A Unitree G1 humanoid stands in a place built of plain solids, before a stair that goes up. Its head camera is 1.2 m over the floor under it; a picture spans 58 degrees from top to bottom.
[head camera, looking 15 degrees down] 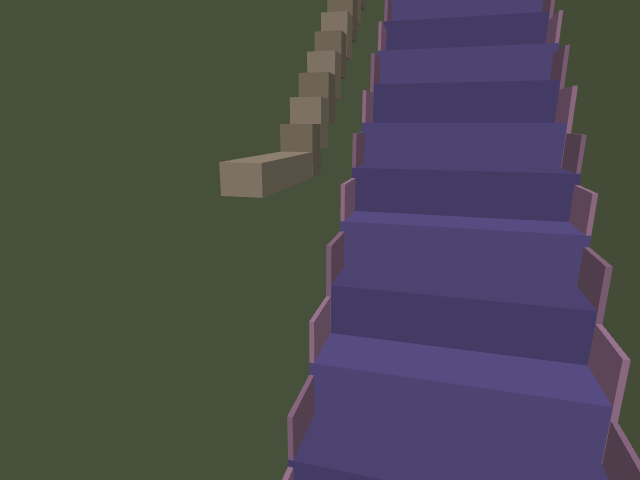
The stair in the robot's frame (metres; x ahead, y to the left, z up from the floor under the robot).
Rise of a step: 0.20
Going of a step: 0.23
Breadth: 0.95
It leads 15 degrees to the right of straight ahead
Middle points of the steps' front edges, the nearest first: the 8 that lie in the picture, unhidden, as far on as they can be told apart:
1.21 -0.42 0.40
1.44 -0.48 0.60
1.67 -0.54 0.80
1.89 -0.60 1.01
2.12 -0.66 1.21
2.34 -0.73 1.41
2.57 -0.79 1.61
2.79 -0.85 1.81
